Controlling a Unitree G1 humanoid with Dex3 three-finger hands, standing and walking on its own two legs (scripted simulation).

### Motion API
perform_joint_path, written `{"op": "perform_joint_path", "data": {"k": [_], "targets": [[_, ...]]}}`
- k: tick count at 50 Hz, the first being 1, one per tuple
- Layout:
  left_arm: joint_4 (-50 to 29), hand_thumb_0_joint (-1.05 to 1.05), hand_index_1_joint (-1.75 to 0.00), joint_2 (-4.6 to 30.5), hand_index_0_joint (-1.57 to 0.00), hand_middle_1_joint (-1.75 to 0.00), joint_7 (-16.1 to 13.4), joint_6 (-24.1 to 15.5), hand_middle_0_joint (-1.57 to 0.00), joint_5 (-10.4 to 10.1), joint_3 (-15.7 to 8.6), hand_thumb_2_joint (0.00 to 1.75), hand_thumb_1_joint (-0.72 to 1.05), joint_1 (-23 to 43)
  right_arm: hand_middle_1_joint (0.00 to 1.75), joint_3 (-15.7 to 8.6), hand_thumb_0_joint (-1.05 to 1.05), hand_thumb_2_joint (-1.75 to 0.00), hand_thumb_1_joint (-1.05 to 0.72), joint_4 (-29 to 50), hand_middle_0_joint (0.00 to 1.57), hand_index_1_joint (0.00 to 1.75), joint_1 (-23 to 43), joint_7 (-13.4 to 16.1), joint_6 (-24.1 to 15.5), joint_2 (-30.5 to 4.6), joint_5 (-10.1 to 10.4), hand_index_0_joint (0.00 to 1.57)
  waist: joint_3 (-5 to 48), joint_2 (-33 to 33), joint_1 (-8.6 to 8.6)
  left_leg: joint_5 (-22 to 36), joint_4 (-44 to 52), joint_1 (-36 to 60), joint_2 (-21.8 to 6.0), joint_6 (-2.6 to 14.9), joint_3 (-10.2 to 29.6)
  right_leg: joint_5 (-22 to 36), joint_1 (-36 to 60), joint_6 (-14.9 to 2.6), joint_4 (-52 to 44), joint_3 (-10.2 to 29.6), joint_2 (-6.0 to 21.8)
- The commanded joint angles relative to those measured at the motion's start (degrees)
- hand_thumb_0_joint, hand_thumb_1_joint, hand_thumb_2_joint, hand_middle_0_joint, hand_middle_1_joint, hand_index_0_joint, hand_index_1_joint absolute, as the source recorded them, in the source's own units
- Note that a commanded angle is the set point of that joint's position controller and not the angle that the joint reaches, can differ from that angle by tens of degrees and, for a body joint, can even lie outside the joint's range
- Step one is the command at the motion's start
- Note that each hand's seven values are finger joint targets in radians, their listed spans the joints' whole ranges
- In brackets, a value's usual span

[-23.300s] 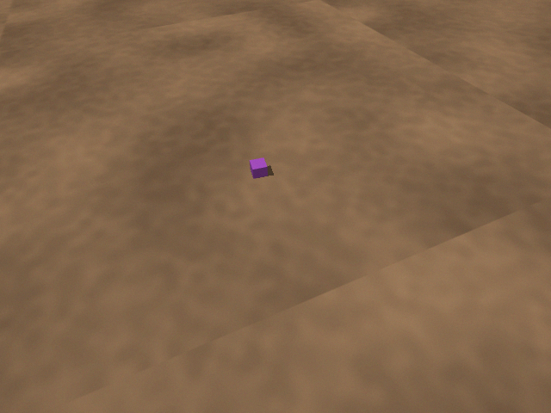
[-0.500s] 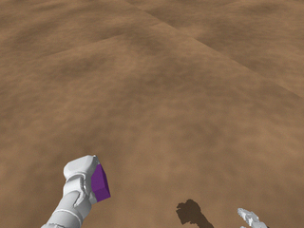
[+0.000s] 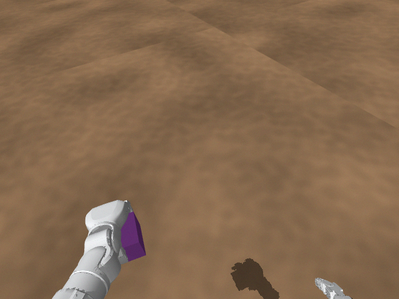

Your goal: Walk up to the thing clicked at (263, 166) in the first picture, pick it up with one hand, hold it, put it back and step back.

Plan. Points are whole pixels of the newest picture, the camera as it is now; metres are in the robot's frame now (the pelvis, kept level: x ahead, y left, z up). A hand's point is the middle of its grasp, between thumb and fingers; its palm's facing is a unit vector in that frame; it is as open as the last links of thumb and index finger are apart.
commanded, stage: crouch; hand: left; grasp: from above
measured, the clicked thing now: (122, 239) +0.30 +0.22 -0.07
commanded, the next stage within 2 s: lower in 1.94 s
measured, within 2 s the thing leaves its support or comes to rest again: neither
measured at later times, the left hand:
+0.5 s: hand (126, 257) +0.29 +0.22 -0.14, palm faces -0.48 -0.11 -0.87, open 11.2 cm
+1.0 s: hand (148, 259) +0.37 +0.24 -0.39, palm faces -0.41 -0.16 -0.90, open 11.2 cm
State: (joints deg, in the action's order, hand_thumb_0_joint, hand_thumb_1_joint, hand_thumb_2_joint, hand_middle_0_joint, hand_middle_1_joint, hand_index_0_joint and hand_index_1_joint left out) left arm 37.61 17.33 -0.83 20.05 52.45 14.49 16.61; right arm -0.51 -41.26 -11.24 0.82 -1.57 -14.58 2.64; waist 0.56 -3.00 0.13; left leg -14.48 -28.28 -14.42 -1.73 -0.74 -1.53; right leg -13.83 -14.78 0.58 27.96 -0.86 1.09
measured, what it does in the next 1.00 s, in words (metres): lowers itself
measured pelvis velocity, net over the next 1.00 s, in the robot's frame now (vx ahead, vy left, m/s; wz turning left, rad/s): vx -0.06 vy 0.01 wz -0.03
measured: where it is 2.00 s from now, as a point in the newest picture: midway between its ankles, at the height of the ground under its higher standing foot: outside the picture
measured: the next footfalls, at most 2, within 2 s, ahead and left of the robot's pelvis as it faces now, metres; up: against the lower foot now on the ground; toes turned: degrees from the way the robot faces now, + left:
none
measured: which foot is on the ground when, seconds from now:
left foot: down 0.00-1.00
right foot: down 0.00-1.00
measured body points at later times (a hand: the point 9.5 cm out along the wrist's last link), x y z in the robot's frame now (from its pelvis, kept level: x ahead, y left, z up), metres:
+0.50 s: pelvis -0.02 +0.00 -0.02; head +0.05 +0.01 +0.42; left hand +0.31 +0.23 -0.09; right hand +0.09 -0.27 -0.14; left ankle +0.00 +0.13 -0.74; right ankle +0.01 -0.13 -0.74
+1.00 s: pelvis -0.06 +0.01 -0.24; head +0.13 +0.02 +0.16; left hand +0.39 +0.24 -0.34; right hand -0.04 -0.24 -0.38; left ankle +0.00 +0.13 -0.74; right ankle +0.01 -0.13 -0.74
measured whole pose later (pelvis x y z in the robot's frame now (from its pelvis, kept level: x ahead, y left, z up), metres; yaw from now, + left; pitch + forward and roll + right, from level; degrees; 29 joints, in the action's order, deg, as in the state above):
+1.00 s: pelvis -0.06 +0.01 -0.24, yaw -2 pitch +36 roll -3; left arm 81.0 25.2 -25.6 10.1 55.2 -2.7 49.6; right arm 0.0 -46.3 -11.9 -3.0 -5.2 -11.7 -4.0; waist 11.5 -3.4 11.5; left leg -35.9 -100.1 -100.4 -2.5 0.2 2.0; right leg -34.0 -99.1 1.1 97.1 -1.5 1.0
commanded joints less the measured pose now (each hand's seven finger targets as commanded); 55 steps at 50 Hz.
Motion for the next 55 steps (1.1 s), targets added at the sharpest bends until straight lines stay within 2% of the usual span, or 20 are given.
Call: {"op": "perform_joint_path", "data": {"k": [1, 3, 4, 10, 16, 18, 21, 25, 29, 32, 33, 34, 35, 38, 40, 42, 43, 45, 50, 55], "targets": [[-9.88, 0.0, -0.66, 12.06, -0.91, -0.59, -3.32, 0.11, -0.97, 2.27, -5.35, 0.94, 0.42, 21.31, 0.3, -2.45, 0.0, -0.9, -0.9, 7.67, 0.2, 0.3, 4.14, 0.23, -2.55, -7.06, -0.1, 0.2, 14.52, 1.35, 0.09, 13.14, 2.8, 5.34, 2.41, 1.3, -0.38, 11.78, 4.25, -0.72, -3.42, 0.0, -1.9], [-11.49, 0.0, -0.73, 11.74, -0.99, -0.68, -3.13, 0.07, -0.99, 1.61, -4.87, 0.84, 0.51, 22.48, 0.3, -2.49, 0.0, -0.91, -0.91, 7.93, 0.2, 0.3, 4.53, 0.16, -2.61, -7.06, -0.07, 0.2, 15.38, 1.22, -0.13, 13.49, 3.01, 6.15, 2.2, 1.13, -0.09, 11.78, 4.55, -0.81, -3.34, -0.18, -2.04], [-11.19, 0.0, -0.7, 11.99, -0.91, -0.69, -3.05, 0.23, -0.91, 1.51, -5.35, 0.89, 0.45, 20.95, 0.3, -2.59, 0.0, -0.89, -0.86, 8.05, 0.2, 0.3, 4.23, 0.11, -2.61, -7.41, -0.01, 0.2, 15.67, 0.93, -0.18, 13.59, 2.88, 6.14, 2.27, 1.13, -0.34, 11.87, 4.96, -0.9, -3.3, -0.07, -1.95], [-6.27, 0.0, -0.73, 9.78, -0.99, -0.7, -4.55, -1.19, -1.02, 2.02, -4.36, 0.96, 0.58, 18.03, 0.3, -2.54, 0.0, -0.89, -0.87, 7.79, 0.2, 0.3, 3.37, -0.07, -2.52, -7.07, -0.13, 0.2, 11.37, 4.62, 1.06, 10.53, 2.79, 3.57, 2.51, 1.61, -0.55, 9.85, 2.48, -0.5, -3.92, 0.07, -1.69], [2.23, 0.0, -0.73, 9.48, -0.96, -0.71, -10.86, -3.86, -0.97, 3.33, -5.04, 0.92, 0.54, 22.66, 0.3, -3.16, 0.0, -0.89, -0.87, 5.58, 0.2, 0.3, 0.3, -0.85, -2.46, -7.44, -0.43, 0.2, 10.45, 4.66, 2.25, 7.14, 0.97, 0.18, 2.49, 1.37, -0.8, 6.71, -1.08, -0.63, -2.46, 0.12, -1.43], [5.87, 0.0, -0.74, 8.87, -0.94, -0.73, -13.26, -4.92, -0.95, 4.06, -4.72, 0.91, 0.53, 25.83, 0.3, -3.19, 0.0, -0.89, -0.87, 4.44, 0.2, 0.3, -1.14, -1.04, -2.35, -7.45, -0.61, 0.2, 11.14, 3.77, 3.66, 7.02, -1.56, -2.09, 2.21, 1.05, -0.67, 6.8, -4.41, -0.83, 0.06, 0.04, -1.71], [11.18, 0.0, -0.72, 8.65, -0.95, -0.74, -16.91, -7.1, -0.93, 5.26, -5.6, 0.82, 0.55, 28.33, 0.3, -3.87, 0.0, -0.89, -0.87, 2.13, 0.2, 0.3, -3.67, -1.23, -2.38, -8.03, -1.26, 0.2, 14.88, 2.51, 4.79, 7.0, -8.34, -7.1, 1.78, 0.7, -0.79, 7.36, -10.85, -1.14, 6.55, 0.3, -1.71], [18.68, 0.0, -0.72, 8.56, -0.94, -0.72, -21.84, -10.8, -0.93, 7.48, -7.44, 0.85, 0.53, 32.56, 0.3, -4.41, 0.0, -0.89, -0.87, 1.18, 0.2, 0.3, -4.88, -1.44, -2.36, -8.17, -2.63, 0.2, 21.78, 2.07, 5.48, 4.05, -22.69, -22.39, 1.88, 0.38, -0.92, 5.66, -22.19, -1.16, 20.38, 0.77, -1.55], [19.91, 0.0, -0.71, 11.82, -0.94, -0.73, -27.09, -12.27, -0.92, 8.69, -10.29, 0.78, 0.56, 39.29, 0.3, -4.82, 0.0, -0.89, -0.87, 1.74, 0.2, 0.3, -6.27, -1.42, -2.31, -8.64, -3.43, 0.2, 30.91, -4.35, 5.82, -0.39, -32.93, -31.43, 1.88, -0.24, -0.72, 1.25, -35.18, -1.92, 30.76, 0.29, -1.67], [27.16, 0.0, -0.72, 11.65, -1.0, -0.74, -29.02, -11.4, -0.98, 8.8, -9.86, 0.83, 0.62, 40.74, 0.3, -5.1, 0.0, -0.89, -0.87, 1.24, 0.2, 0.3, -7.46, -1.36, -2.62, -9.53, -3.55, 0.2, 31.82, -2.88, 8.0, -3.49, -38.61, -39.22, 1.59, 0.18, 0.36, -2.2, -44.2, -2.39, 36.52, -1.03, -2.3], [27.79, 0.0, -0.73, 14.44, -0.97, -0.73, -29.68, -11.32, -0.97, 8.45, -11.47, 0.86, 0.58, 43.19, 0.3, -5.2, 0.0, -0.89, -0.87, 0.87, 0.2, 0.3, -7.76, -1.36, -2.91, -9.81, -3.85, 0.2, 33.21, -2.31, 7.48, -4.04, -40.63, -41.93, 1.3, 0.34, 0.88, -2.89, -46.62, -2.42, 38.39, -1.14, -2.54], [28.29, 0.0, -0.75, 15.25, -0.96, -0.75, -30.06, -11.1, -0.96, 7.92, -11.96, 0.89, 0.58, 44.33, 0.3, -4.97, 0.0, -0.89, -0.87, 0.77, 0.2, 0.3, -7.67, -1.41, -3.03, -9.57, -4.13, 0.2, 35.88, -3.15, 7.71, -4.77, -42.4, -44.93, 1.36, 0.38, 1.09, -3.39, -47.36, -2.48, 40.66, -1.11, -2.49], [28.44, 0.0, -0.75, 13.71, -0.98, -0.75, -30.17, -10.75, -0.98, 6.59, -11.7, 0.88, 0.59, 45.54, 0.3, -4.88, 0.0, -0.89, -0.87, 0.83, 0.2, 0.3, -8.04, -1.56, -3.22, -9.27, -4.36, 0.2, 39.05, -3.93, 8.28, -4.71, -44.15, -45.58, 1.35, 0.52, 1.17, -3.45, -48.11, -2.57, 42.32, -1.09, -2.35], [30.52, 0.0, -0.77, 16.8, -0.95, -0.77, -30.99, -8.86, -0.95, 4.14, -14.76, 0.89, 0.54, 46.8, 0.3, -4.84, 0.0, -0.89, -0.87, 0.31, 0.2, 0.3, -7.88, -2.04, -3.76, -10.02, -5.2, 0.2, 43.65, -5.67, 7.58, -5.43, -46.65, -48.21, 0.98, 0.13, 2.81, -4.6, -52.05, -3.12, 47.87, -1.99, -2.21], [31.9, 0.0, -0.74, 19.32, -0.96, -0.74, -31.14, -7.96, -0.96, 3.59, -16.51, 0.87, 0.54, 50.21, 0.3, -4.77, 0.0, -0.89, -0.87, -0.59, 0.2, 0.3, -7.62, -2.18, -4.07, -10.4, -5.76, 0.2, 45.42, -8.4, 7.99, -6.04, -48.82, -49.54, 0.83, -0.08, 3.23, -5.54, -55.82, -3.37, 50.87, -2.16, -2.24], [32.14, 0.0, -0.75, 17.81, -0.94, -0.75, -30.43, -7.58, -0.93, 2.98, -16.15, 0.85, 0.54, 53.09, 0.3, -4.46, 0.0, -0.89, -0.87, -1.61, 0.2, 0.3, -7.72, -2.57, -4.53, -9.98, -6.47, 0.2, 46.22, -9.83, 9.44, -6.14, -52.02, -51.53, 0.38, -0.22, 4.13, -5.86, -60.66, -3.53, 54.3, -2.66, -2.13], [33.02, 0.0, -0.75, 20.56, -0.94, -0.76, -30.04, -7.49, -0.94, 3.16, -17.52, 0.85, 0.53, 52.29, 0.3, -4.42, 0.0, -0.89, -0.88, -1.53, 0.2, 0.3, -7.77, -2.71, -4.63, -10.18, -6.35, 0.2, 47.72, -9.23, 9.29, -7.49, -53.41, -52.89, 0.49, 0.03, 4.22, -7.07, -61.45, -3.52, 55.6, -2.92, -2.09], [35.97, 0.0, -0.73, 20.13, -0.94, -0.74, -28.72, -8.1, -0.94, 2.9, -17.32, 0.86, 0.53, 51.18, 0.3, -3.95, 0.0, -0.89, -0.88, -1.63, 0.2, 0.3, -7.72, -2.89, -4.85, -9.89, -6.48, 0.2, 45.9, -7.18, 10.25, -11.33, -55.89, -58.33, 0.73, 0.56, 4.2, -10.19, -63.75, -3.38, 57.4, -3.22, -2.04], [34.12, 0.0, -0.75, 22.07, -0.96, -0.76, -25.22, -12.77, -0.95, 4.97, -17.12, 0.88, 0.54, 54.0, 0.3, -3.09, 0.0, -0.89, -0.88, -1.98, 0.2, 0.3, -8.87, -3.23, -5.77, -9.87, -6.8, 0.2, 45.68, -6.86, 12.73, -14.81, -63.8, -65.9, 1.31, 1.4, 4.31, -13.17, -70.91, -2.97, 62.84, -3.45, -1.37], [32.46, 0.0, -0.79, 27.45, -0.97, -0.79, -25.99, -16.28, -0.97, 8.61, -19.17, 0.93, 0.55, 54.97, 0.3, -2.06, 0.0, -0.89, -0.89, -2.07, 0.2, 0.3, -10.27, -3.66, -6.09, -10.84, -7.4, 0.2, 48.87, -9.22, 12.12, -13.48, -69.11, -67.96, 1.66, 1.32, 3.3, -11.51, -74.04, -2.77, 67.41, -3.52, -1.13]]}}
